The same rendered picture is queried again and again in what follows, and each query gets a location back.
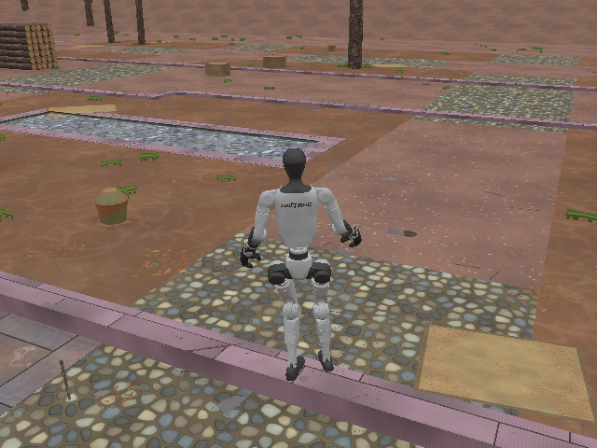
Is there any left robot upper arm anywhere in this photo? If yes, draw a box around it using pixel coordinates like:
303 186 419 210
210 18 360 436
252 189 276 242

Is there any robot left hand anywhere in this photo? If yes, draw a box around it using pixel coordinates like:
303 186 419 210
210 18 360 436
240 247 261 268

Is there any right robot upper arm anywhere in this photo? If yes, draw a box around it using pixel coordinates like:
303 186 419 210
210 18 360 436
315 188 347 235

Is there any robot left forearm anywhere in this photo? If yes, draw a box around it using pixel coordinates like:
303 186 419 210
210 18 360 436
243 227 261 257

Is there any robot right thigh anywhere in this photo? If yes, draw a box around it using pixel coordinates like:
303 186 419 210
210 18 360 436
312 259 331 320

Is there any humanoid robot head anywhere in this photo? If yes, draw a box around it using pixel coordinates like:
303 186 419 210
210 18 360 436
280 148 312 193

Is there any robot right forearm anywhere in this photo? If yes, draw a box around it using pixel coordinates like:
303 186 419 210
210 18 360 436
341 220 358 240

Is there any robot right hand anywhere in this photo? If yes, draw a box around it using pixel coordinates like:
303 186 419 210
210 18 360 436
340 227 362 247

